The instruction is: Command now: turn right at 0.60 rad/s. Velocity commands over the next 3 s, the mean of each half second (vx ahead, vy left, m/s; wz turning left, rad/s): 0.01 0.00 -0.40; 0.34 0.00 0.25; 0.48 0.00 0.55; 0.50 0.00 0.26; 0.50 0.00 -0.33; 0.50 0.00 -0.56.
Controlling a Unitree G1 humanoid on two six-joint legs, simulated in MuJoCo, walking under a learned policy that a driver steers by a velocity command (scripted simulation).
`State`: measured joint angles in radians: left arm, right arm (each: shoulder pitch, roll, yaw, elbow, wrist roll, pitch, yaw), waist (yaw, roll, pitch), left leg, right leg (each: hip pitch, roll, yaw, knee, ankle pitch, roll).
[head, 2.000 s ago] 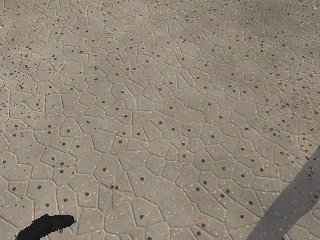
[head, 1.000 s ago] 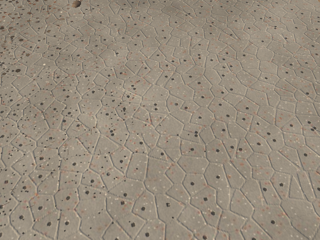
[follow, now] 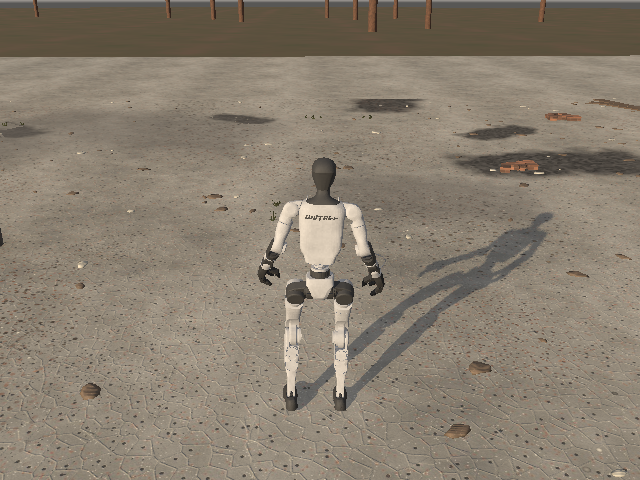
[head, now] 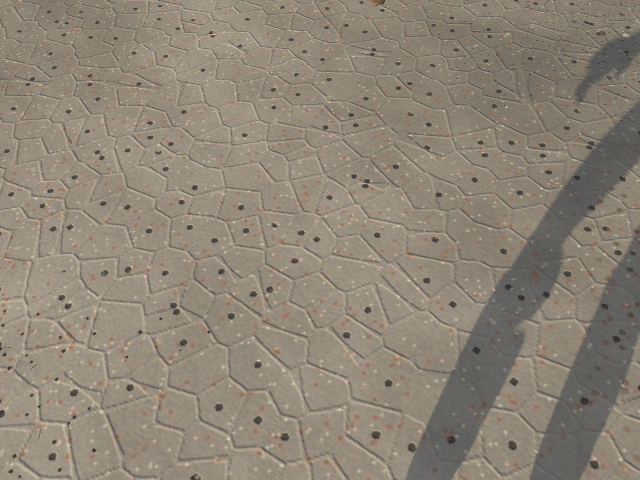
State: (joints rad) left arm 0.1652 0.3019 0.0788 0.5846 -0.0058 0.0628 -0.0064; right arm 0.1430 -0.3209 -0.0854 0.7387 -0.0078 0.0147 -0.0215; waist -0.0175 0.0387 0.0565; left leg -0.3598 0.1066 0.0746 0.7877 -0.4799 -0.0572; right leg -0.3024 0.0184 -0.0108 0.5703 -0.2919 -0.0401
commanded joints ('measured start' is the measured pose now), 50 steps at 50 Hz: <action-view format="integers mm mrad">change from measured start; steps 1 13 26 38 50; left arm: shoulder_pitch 90 -10 -32 246 234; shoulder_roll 214 168 83 102 158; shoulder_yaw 56 29 -5 20 23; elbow -51 -39 14 127 190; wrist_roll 31 8 15 10 -7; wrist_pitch -53 -35 -43 -160 -146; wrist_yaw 6 35 24 11 22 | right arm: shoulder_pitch -84 -48 29 0 -180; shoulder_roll -111 -64 -138 -74 0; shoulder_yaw -26 -8 -1 11 43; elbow -115 -86 -65 -136 -224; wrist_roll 7 11 3 60 38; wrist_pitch -18 -16 -42 -71 -72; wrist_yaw -8 3 8 20 94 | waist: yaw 69 44 3 102 107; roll -214 -197 175 -154 -116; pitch -165 -142 -33 38 79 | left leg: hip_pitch -325 -79 124 -553 -285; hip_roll -65 -102 106 -67 -55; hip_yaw -137 -128 -403 -234 -21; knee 418 6 -562 289 -115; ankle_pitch -136 124 -210 29 433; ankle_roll -12 -30 204 105 90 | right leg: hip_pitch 273 122 -39 472 306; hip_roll -349 -201 34 -368 -272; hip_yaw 435 361 44 467 -98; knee -224 -191 80 -392 -420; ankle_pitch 573 346 -118 -241 430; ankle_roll -291 -191 63 -190 -92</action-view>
